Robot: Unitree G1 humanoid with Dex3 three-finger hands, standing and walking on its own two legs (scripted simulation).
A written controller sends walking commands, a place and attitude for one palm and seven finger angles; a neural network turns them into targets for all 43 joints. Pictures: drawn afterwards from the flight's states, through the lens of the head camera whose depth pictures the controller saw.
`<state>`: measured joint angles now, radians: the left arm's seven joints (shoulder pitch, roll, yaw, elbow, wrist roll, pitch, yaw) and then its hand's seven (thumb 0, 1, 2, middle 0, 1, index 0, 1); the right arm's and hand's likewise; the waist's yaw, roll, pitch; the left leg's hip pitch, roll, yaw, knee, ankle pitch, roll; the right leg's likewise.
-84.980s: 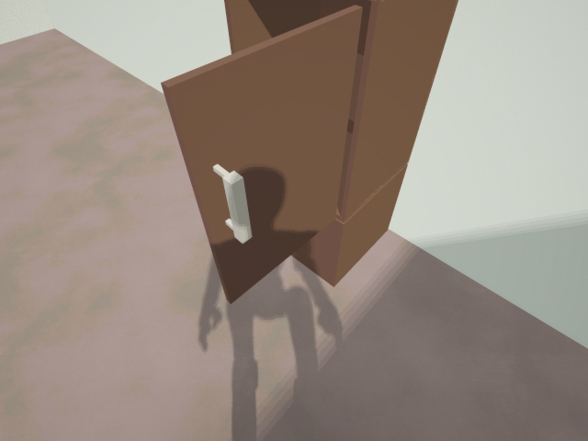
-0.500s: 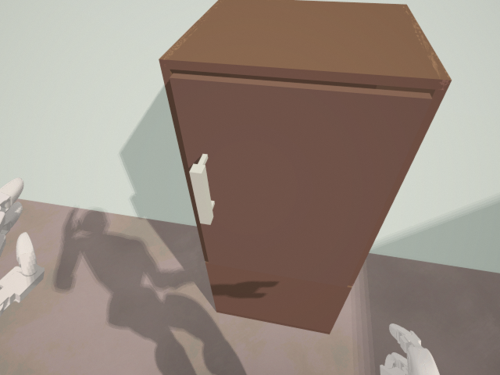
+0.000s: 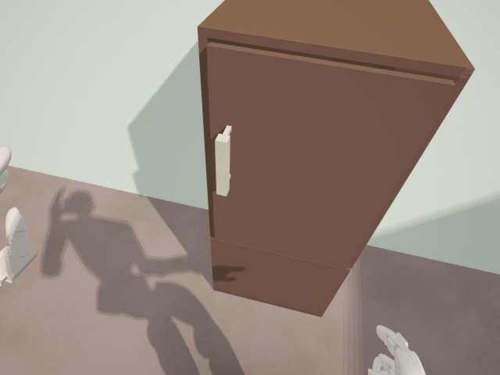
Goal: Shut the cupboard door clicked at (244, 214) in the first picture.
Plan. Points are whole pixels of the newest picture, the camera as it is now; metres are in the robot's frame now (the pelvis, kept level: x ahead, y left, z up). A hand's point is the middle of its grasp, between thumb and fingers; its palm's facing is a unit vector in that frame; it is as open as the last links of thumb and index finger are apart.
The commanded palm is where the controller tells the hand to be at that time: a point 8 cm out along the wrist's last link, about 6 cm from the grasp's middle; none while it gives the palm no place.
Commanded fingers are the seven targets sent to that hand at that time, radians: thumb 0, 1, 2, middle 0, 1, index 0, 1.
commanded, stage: step back with the hand held close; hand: left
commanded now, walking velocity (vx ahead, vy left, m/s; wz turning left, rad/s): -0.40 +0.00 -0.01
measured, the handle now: (225, 161) +0.54 +0.09 +0.03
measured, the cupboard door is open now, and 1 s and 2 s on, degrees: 0 0 0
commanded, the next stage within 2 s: stop stepping back and stand still in 0.38 s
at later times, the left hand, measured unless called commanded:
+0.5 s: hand (61, 362) +0.10 +0.18 +0.19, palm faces +0.20 -0.82 -0.53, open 7.4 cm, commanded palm +0.04 +0.24 +0.19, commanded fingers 0.00 0.90 0.90 -0.20 -0.30 -0.20 -0.30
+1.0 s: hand out of the picture +0.07 +0.26 +0.22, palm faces +0.30 -0.83 -0.47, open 7.4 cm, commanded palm +0.02 +0.31 +0.19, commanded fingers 0.00 0.90 0.90 -0.20 -0.30 -0.20 -0.30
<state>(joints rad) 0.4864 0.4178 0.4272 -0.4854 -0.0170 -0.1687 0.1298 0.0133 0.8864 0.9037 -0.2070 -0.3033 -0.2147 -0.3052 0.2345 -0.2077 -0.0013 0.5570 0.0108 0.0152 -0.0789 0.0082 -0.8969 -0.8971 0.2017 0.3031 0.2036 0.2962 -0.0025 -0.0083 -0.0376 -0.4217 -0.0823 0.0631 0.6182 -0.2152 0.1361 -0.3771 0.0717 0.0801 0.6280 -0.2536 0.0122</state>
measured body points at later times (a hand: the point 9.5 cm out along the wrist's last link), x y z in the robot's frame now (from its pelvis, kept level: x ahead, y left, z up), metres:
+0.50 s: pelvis -0.11 -0.05 +0.00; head -0.08 -0.01 +0.45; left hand +0.08 +0.22 +0.21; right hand +0.05 -0.30 -0.06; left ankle +0.07 +0.03 -0.72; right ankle -0.22 -0.14 -0.72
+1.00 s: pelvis -0.14 +0.02 +0.03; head -0.13 +0.07 +0.47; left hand +0.05 +0.30 +0.24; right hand +0.02 -0.19 -0.04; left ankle -0.10 +0.09 -0.72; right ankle -0.17 -0.11 -0.67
